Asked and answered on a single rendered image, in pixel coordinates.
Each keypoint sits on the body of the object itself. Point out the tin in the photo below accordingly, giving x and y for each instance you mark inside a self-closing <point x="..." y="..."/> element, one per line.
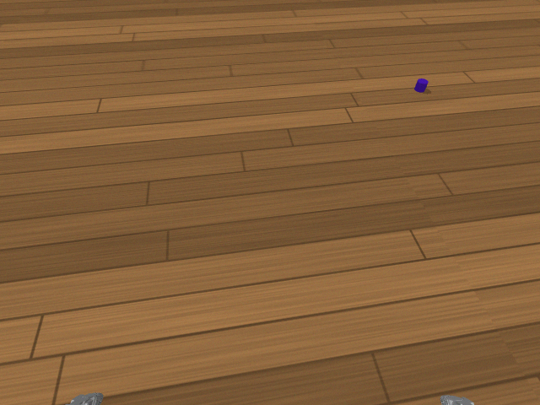
<point x="421" y="85"/>

